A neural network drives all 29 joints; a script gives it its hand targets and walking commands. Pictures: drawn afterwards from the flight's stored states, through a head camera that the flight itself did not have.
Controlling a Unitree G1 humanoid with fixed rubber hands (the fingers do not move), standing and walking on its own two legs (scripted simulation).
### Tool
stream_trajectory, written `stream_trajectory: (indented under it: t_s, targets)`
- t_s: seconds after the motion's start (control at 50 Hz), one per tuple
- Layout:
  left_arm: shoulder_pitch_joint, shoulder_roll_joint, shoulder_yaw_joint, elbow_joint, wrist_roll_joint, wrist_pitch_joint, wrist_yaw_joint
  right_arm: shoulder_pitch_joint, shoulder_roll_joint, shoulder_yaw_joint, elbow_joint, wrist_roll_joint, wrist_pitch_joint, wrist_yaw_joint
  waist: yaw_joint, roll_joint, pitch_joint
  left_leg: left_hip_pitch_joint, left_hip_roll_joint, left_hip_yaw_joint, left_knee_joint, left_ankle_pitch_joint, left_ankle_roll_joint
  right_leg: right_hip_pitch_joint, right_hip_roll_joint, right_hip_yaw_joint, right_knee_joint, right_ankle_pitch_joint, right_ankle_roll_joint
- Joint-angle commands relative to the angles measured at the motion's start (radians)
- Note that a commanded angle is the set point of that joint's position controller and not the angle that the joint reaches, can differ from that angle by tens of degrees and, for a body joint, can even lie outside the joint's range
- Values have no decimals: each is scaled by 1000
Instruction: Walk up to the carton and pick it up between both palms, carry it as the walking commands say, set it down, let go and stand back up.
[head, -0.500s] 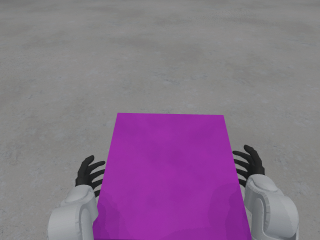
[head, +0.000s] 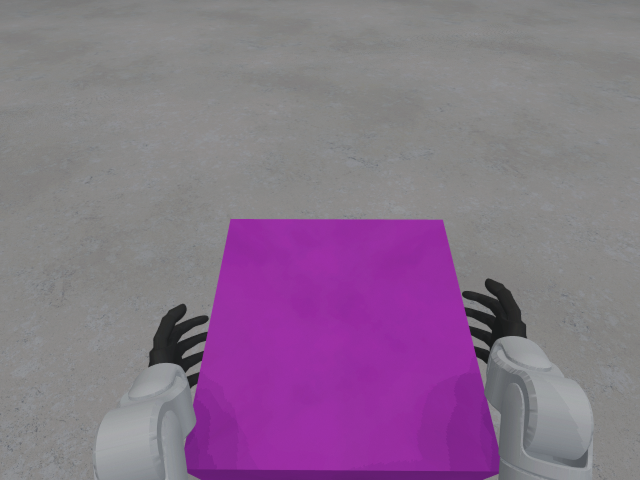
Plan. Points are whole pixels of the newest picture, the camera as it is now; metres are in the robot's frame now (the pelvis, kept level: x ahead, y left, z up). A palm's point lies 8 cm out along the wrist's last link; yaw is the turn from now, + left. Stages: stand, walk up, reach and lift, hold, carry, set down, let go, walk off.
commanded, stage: carry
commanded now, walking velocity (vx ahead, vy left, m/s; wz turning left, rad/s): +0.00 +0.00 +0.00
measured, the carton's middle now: (336, 352) +0.29 +0.01 +0.02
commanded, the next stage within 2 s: none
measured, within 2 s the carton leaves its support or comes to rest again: neither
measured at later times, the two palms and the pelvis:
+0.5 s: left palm (177, 412) +0.20 +0.18 +0.06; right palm (520, 430) +0.18 -0.18 +0.07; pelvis -0.06 +0.02 -0.01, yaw -4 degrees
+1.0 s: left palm (227, 423) +0.18 +0.12 +0.07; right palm out of the picture +0.10 -0.23 +0.07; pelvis -0.09 +0.01 -0.02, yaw -17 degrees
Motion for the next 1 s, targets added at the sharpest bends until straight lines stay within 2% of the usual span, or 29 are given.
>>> stream_trajectory:
  t_s: [0.0, 0.04, 0.06, 0.08, 0.1, 0.12, 0.14, 0.16, 0.18, 0.2, 0.22, 0.26, 0.28, 0.3, 0.34, 0.4, 0.44, 0.46, 0.48, 0.5, 0.52, 0.58, 0.68, 0.78, 0.82, 0.88, 0.92, 0.96, 0.98]
  targets:
    - [-561, -795, -786, -128, -375, -10, -224, -383, 806, 735, -58, 387, 20, 223, -26, 100, -187, -8, 150, -144, -335, -430, -173, 94, 81, -105, 69, -198, -30]
    - [-552, -786, -776, -114, -358, -11, -218, -419, 802, 734, -56, 384, 25, 229, 11, 166, -159, -128, 105, -31, -432, -459, -352, 250, 113, -199, 26, -197, -29]
    - [-563, -786, -761, -125, -362, -17, -219, -389, 808, 738, -36, 381, 26, 231, 34, 23, -156, -126, 17, 62, -121, -417, -418, 241, 41, -157, -80, -173, -86]
    - [-626, -814, -776, -168, -385, -29, -222, -364, 843, 746, -38, 395, 19, 235, 10, -395, -209, 160, -86, 129, 587, -288, -353, -73, -162, 87, -314, -200, -163]
    - [-617, -815, -762, -131, -353, -31, -223, -431, 846, 766, -56, 418, 12, 239, -68, -533, -173, 322, 149, -242, 825, -244, -137, -452, -337, 334, -319, -364, -156]
    - [-628, -828, -763, -116, -343, -26, -217, -424, 858, 767, -39, 425, 8, 242, -109, -368, -153, 454, 183, -323, 814, -327, -50, -685, -301, 277, -295, -444, -110]
    - [-688, -842, -806, -164, -373, -18, -232, -385, 862, 744, -41, 403, 2, 233, -121, -279, -151, 377, 160, -293, 662, -342, 8, -606, -263, 158, -207, -455, -32]
    - [-722, -886, -850, -167, -387, -4, -236, -376, 846, 710, -30, 379, -6, 227, -109, -73, -98, 135, 149, -311, 257, -292, 34, -317, -153, 17, 101, -265, 33]
    - [-748, -860, -852, -178, -394, 0, -226, -369, 826, 674, -19, 382, -1, 226, -84, 260, -77, -35, 174, -363, -40, -42, 17, -129, -35, 14, 315, -146, 52]
    - [-682, -847, -846, -174, -390, 0, -216, -354, 803, 657, -37, 386, -3, 226, -52, 431, -132, 17, 304, -506, -53, 193, 57, -179, 9, 45, 456, -173, 65]
    - [-602, -819, -818, -129, -360, 12, -207, -329, 776, 647, -7, 374, 15, 233, -28, 362, -160, -35, 367, -565, -84, 26, 109, -165, 23, 99, 561, -149, 75]
    - [-537, -837, -771, -35, -325, 7, -204, -353, 788, 670, 33, 382, 27, 256, -29, 163, -166, -63, 316, -586, -200, -278, 129, -199, 49, 133, 675, -30, 60]
    - [-588, -849, -775, -60, -330, -4, -212, -394, 827, 693, 22, 397, 17, 265, -28, 187, -156, -88, 282, -569, -212, -382, 125, -196, 43, 148, 695, -21, 55]
    - [-651, -872, -788, -94, -342, -24, -214, -427, 855, 695, 4, 403, -3, 270, -30, 200, -183, -24, 278, -531, -171, -325, 133, -213, 22, 146, 638, -30, 54]
    - [-660, -727, -584, 230, -192, -139, -230, -503, 712, 530, 289, 290, -121, 293, -29, 193, -208, 29, 266, -450, -127, -257, 121, -196, 14, 131, 503, -52, 45]
    - [-737, -944, -795, -192, -356, -218, -232, -533, 950, 750, -90, 427, -195, 288, -37, 161, -274, 143, 277, -445, -73, 39, 133, -86, 54, 118, 170, -139, 27]
    - [-589, -934, -791, -166, -367, -187, -219, -428, 920, 782, -103, 425, -159, 265, -22, 74, -351, 176, 224, -356, -4, 161, 97, 108, 77, 85, -150, -41, 10]
    - [-535, -860, -709, -3, -308, -192, -218, -387, 834, 716, 18, 366, -165, 258, -28, 23, -402, 193, 191, -309, 30, 259, 66, 182, 34, 147, -188, 30, -6]
    - [-481, -861, -748, -71, -335, -181, -219, -347, 837, 762, -62, 387, -150, 246, -37, -98, -422, 137, 172, -285, 104, 235, 47, 245, -77, 274, -155, 269, -18]
    - [-450, -878, -788, -125, -365, -163, -223, -323, 852, 818, -147, 414, -127, 240, -41, -234, -402, 54, 116, -186, 82, 56, 0, 261, -156, 308, -69, 497, -56]
    - [-422, -837, -771, -104, -352, -151, -223, -324, 816, 822, -148, 418, -110, 237, -46, -276, -359, 107, 108, -126, 57, -46, -4, 159, -176, 281, -19, 623, -67]
    - [-428, -785, -799, -153, -377, -99, -226, -315, 791, 812, -138, 414, -67, 226, -40, -174, -323, 138, 118, -77, 120, -35, 5, 38, -130, 239, 6, 461, -45]
    - [-478, -717, -775, -132, -366, -48, -225, -337, 765, 782, -55, 396, -20, 221, -41, -177, -181, 57, 151, -74, 148, -202, -6, -147, -119, 321, -39, 123, -53]
    - [-550, -743, -775, -138, -364, -41, -224, -417, 794, 775, -46, 412, -23, 227, -49, -156, -121, 89, 142, -49, 220, -254, -35, -292, -129, 416, -87, -2, -70]
    - [-583, -772, -792, -154, -370, -40, -221, -439, 814, 777, -60, 420, -23, 231, -51, -48, -108, 101, 217, -140, 74, -318, -19, -337, -47, 358, 40, -13, -45]
    - [-563, -790, -794, -147, -376, -32, -217, -407, 827, 765, -49, 420, -16, 232, -43, 158, -208, 102, 441, -373, -142, -497, 91, -300, 54, 206, 349, -118, -13]
    - [-553, -804, -796, -157, -392, -31, -221, -392, 851, 776, -69, 423, -16, 234, -36, 103, -241, 77, 466, -307, -148, -403, 112, -238, 20, 161, 365, -105, -18]
    - [-571, -828, -797, -149, -417, -33, -232, -392, 854, 770, -79, 404, -20, 226, -31, 44, -248, -29, 407, -166, -67, -278, 64, -93, 31, 134, 175, -37, -34]
    - [-570, -843, -796, -142, -420, -35, -237, -373, 853, 772, -71, 394, -21, 224, -29, 30, -223, -84, 356, -90, 45, -217, 12, -42, 11, 213, 76, 3, -47]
